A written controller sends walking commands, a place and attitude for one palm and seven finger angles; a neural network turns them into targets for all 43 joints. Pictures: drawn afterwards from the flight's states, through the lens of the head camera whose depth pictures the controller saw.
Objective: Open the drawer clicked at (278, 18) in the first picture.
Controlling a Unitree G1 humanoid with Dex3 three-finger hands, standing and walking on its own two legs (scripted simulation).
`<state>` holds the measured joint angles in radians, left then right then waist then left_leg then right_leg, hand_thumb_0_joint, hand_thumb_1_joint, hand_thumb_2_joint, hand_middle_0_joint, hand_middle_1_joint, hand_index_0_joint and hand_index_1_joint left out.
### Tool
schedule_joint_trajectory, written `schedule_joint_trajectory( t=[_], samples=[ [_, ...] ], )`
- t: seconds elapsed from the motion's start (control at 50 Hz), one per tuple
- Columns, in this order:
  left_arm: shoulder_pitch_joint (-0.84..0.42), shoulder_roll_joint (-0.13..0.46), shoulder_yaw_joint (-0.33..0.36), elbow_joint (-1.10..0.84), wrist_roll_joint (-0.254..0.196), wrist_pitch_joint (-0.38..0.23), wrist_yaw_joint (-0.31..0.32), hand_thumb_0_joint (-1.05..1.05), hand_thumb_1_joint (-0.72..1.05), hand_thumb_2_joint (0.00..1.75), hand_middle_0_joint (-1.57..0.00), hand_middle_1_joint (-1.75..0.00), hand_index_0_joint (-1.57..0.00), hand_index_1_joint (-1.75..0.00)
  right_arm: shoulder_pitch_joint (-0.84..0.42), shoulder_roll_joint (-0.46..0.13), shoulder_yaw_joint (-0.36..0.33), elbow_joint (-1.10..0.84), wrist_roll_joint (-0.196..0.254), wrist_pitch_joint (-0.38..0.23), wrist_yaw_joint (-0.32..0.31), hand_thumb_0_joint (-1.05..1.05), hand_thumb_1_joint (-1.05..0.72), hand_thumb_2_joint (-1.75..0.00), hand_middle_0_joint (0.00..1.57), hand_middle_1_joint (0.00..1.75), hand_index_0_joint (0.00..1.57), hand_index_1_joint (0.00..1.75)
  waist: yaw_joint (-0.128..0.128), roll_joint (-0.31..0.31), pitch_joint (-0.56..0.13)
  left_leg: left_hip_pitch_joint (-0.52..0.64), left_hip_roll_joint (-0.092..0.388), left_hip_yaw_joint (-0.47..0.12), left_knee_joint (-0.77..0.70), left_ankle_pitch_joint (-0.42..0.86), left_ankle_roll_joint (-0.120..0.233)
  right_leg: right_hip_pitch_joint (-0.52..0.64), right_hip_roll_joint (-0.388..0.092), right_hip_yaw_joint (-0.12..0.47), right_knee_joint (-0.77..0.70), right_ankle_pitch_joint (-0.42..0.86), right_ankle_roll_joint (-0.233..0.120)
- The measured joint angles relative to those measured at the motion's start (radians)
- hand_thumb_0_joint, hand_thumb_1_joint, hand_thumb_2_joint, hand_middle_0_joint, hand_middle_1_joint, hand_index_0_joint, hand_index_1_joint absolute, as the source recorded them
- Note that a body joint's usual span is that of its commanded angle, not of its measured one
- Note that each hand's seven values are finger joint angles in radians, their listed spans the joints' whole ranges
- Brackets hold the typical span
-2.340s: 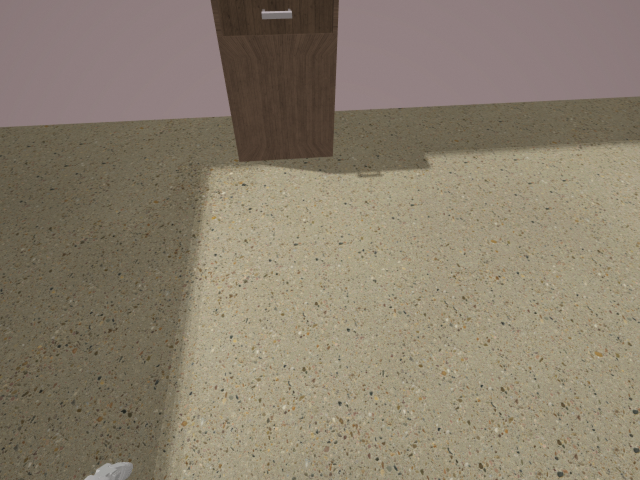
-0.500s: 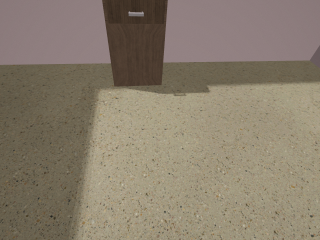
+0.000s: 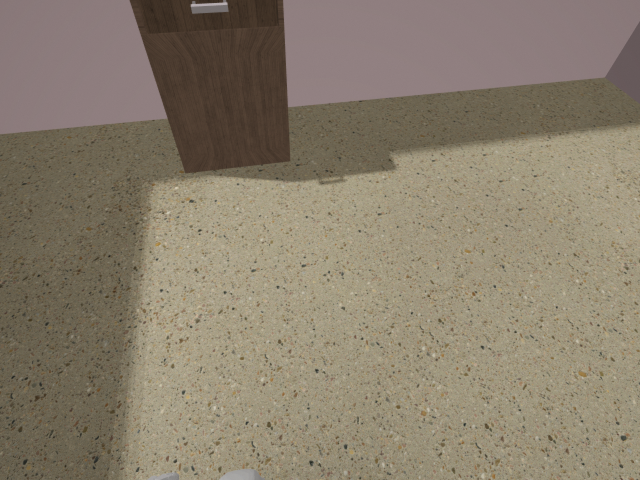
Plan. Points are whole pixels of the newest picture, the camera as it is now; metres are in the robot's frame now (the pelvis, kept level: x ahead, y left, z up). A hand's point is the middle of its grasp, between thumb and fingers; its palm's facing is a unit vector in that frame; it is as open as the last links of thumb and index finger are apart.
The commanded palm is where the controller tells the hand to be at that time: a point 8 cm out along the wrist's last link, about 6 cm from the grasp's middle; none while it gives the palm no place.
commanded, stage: walk to a spot facing it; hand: left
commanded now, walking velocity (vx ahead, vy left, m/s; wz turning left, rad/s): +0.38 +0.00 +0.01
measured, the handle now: (209, 5) +1.49 +0.39 -0.04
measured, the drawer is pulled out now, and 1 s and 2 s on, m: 0.00 0.00 0.00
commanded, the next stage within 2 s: turn to face it in 1.36 s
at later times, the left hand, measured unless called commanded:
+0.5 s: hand (189, 403) +0.25 +0.21 -0.15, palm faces +0.01 -0.99 -0.17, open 7.4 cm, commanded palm none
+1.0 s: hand (259, 302) +0.43 +0.12 -0.15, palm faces +0.07 -0.99 -0.16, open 7.3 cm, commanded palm none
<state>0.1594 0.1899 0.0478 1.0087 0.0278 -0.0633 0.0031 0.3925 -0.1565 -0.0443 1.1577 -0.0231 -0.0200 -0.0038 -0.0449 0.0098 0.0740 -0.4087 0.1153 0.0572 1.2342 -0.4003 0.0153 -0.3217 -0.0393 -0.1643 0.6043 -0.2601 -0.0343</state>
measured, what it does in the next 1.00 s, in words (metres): walks ahead: left foot, then right foot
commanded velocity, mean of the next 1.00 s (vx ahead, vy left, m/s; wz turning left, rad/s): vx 0.38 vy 0.00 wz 0.04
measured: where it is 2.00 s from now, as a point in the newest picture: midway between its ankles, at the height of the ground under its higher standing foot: (320, 307)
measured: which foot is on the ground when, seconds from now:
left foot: up 0.00-0.18, down 0.20-0.66, up 0.68-1.00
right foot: down 0.00-0.22, up 0.24-0.64, down 0.66-1.00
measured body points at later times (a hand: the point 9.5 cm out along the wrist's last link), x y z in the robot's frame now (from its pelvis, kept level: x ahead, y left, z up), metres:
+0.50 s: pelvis +0.22 +0.02 +0.02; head +0.24 +0.03 +0.47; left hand +0.25 +0.26 -0.14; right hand +0.18 -0.20 -0.13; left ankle +0.17 +0.13 -0.72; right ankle +0.28 -0.12 -0.67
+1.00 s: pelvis +0.45 -0.04 +0.02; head +0.45 -0.05 +0.47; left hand +0.43 +0.17 -0.14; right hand +0.53 -0.28 -0.13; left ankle +0.56 +0.10 -0.67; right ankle +0.40 -0.13 -0.72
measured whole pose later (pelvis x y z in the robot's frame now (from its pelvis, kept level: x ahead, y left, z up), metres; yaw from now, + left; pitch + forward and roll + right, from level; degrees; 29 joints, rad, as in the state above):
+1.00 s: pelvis +0.45 -0.04 +0.02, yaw +1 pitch -1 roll -1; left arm 0.34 0.13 0.02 1.11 0.03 -0.08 0.00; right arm 0.16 -0.18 -0.06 1.04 -0.03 -0.01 0.03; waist 0.00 0.02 0.02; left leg -0.59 0.15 0.10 0.90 -0.15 -0.03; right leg -0.06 -0.01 -0.23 0.35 -0.27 -0.04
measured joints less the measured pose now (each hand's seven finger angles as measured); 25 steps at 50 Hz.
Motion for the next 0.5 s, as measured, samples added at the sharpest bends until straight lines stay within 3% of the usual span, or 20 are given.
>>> schedule_joint_trajectory(
  t=[0.1, 0.2, 0.26, 0.3, 0.34, 0.42, 0.5],
  samples=[
    [0.082, -0.002, 0.003, 0.052, 0.006, 0.019, 0.003, 0.00, 0.94, 0.90, -0.20, -0.30, -0.20, -0.30, -0.131, -0.016, -0.011, -0.113, -0.003, -0.011, 0.013, 0.00, -0.91, -0.90, 0.20, 0.30, 0.20, 0.30, 0.011, -0.014, -0.053, -0.090, 0.037, 0.043, -0.307, 0.077, -0.028, 0.103, 0.009, 0.000, -0.090, -0.017, 0.013],
    [0.158, 0.004, 0.003, 0.078, 0.004, 0.033, -0.013, 0.00, 0.93, 0.90, -0.20, -0.30, -0.20, -0.30, -0.193, -0.023, -0.008, -0.172, -0.003, -0.037, 0.029, 0.00, -0.91, -0.90, 0.20, 0.30, 0.20, 0.30, 0.042, -0.023, -0.073, 0.012, 0.016, 0.091, -0.578, 0.124, -0.034, 0.180, 0.001, 0.003, -0.051, -0.114, 0.044],
    [0.180, 0.009, 0.008, 0.086, 0.000, 0.054, -0.017, 0.00, 0.92, 0.90, -0.20, -0.30, -0.20, -0.30, -0.199, -0.011, -0.002, -0.181, -0.014, -0.062, 0.018, 0.00, -0.91, -0.90, 0.20, 0.30, 0.20, 0.30, 0.046, -0.049, -0.070, 0.039, -0.008, 0.118, -0.548, 0.118, 0.014, 0.085, -0.013, 0.071, 0.244, -0.215, 0.019],
    [0.172, 0.011, 0.011, 0.089, 0.003, 0.062, -0.021, 0.01, 0.92, 0.90, -0.19, -0.30, -0.20, -0.30, -0.179, 0.004, 0.006, -0.174, -0.013, -0.062, 0.008, -0.01, -0.91, -0.90, 0.20, 0.30, 0.20, 0.30, 0.048, -0.057, -0.068, 0.081, -0.023, 0.131, -0.582, 0.101, 0.023, -0.018, -0.014, 0.099, 0.464, -0.169, 0.012],
    [0.159, 0.010, 0.015, 0.082, 0.007, 0.061, -0.027, 0.01, 0.91, 0.90, -0.19, -0.30, -0.19, -0.30, -0.149, 0.015, 0.002, -0.155, -0.008, -0.062, -0.007, -0.01, -0.92, -0.90, 0.20, 0.30, 0.20, 0.30, 0.053, -0.061, -0.066, 0.138, -0.040, 0.142, -0.658, 0.116, 0.018, -0.101, -0.031, 0.106, 0.559, -0.091, 0.019],
    [0.132, -0.004, 0.017, 0.055, 0.009, 0.061, -0.032, 0.01, 0.91, 0.90, -0.19, -0.30, -0.19, -0.30, -0.085, 0.009, 0.000, -0.105, -0.003, -0.061, -0.013, -0.01, -0.94, -0.90, 0.20, 0.30, 0.20, 0.30, 0.058, -0.053, -0.060, 0.249, -0.064, 0.158, -0.809, 0.143, 0.012, -0.210, -0.070, 0.104, 0.520, 0.008, 0.042],
    [0.094, -0.009, 0.019, 0.043, 0.008, 0.070, -0.032, 0.01, 0.92, 0.90, -0.19, -0.30, -0.19, -0.30, -0.027, 0.014, 0.001, -0.062, -0.003, -0.054, -0.009, -0.01, -0.93, -0.90, 0.20, 0.30, 0.20, 0.30, 0.047, -0.040, -0.041, 0.340, -0.069, 0.170, -0.897, 0.137, -0.008, -0.243, -0.095, 0.086, 0.331, 0.055, 0.057]
  ],
)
